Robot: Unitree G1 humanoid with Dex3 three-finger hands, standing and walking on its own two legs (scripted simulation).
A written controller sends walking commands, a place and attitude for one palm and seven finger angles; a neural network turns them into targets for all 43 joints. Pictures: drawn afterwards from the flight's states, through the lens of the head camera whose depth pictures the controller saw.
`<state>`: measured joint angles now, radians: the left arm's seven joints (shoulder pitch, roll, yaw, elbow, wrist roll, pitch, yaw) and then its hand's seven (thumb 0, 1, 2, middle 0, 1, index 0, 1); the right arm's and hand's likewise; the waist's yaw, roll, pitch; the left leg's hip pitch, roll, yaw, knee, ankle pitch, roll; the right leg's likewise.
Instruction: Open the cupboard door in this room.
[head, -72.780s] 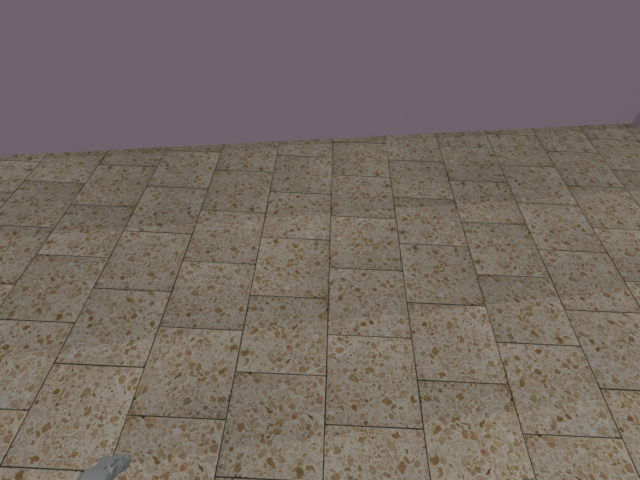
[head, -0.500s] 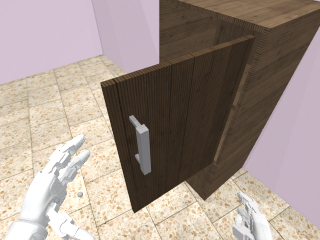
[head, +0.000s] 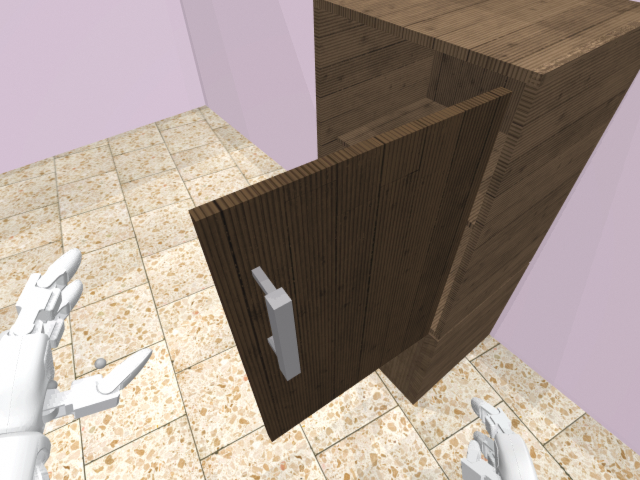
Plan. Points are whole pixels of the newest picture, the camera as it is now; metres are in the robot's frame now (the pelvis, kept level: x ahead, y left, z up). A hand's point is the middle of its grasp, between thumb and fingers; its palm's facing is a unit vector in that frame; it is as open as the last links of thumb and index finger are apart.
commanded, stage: draw the hand back to the body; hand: left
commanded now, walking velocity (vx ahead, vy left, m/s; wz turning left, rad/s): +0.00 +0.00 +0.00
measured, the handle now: (276, 326) +0.27 +0.09 +0.08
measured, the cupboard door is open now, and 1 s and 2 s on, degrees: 86 86 86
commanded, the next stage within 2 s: step back with the hand held close in 0.60 s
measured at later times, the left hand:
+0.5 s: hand (104, 338) +0.20 +0.24 +0.15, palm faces +0.42 -0.81 -0.41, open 7.5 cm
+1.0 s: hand (77, 362) +0.18 +0.25 +0.15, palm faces +0.32 -0.81 -0.49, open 7.4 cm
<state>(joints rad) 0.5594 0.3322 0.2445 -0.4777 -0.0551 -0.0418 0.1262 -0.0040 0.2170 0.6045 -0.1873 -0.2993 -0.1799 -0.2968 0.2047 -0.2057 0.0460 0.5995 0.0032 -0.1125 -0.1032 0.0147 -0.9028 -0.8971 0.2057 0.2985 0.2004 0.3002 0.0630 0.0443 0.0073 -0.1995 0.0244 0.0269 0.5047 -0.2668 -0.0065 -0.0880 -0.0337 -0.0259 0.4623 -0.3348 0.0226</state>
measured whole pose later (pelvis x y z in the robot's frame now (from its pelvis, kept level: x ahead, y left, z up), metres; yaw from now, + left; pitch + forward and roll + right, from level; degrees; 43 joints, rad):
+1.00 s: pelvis -0.03 +0.00 +0.00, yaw -1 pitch +0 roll -1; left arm 0.55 0.41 0.37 -0.48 -0.06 -0.09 0.11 0.01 0.89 0.90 -0.22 -0.30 -0.21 -0.30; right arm 0.14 -0.23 -0.02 0.54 0.02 0.04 -0.08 0.01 -0.91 -0.90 0.20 0.30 0.20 0.30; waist 0.01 0.03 0.06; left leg -0.27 0.05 0.04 0.47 -0.19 -0.01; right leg -0.16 -0.01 -0.01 0.42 -0.25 0.02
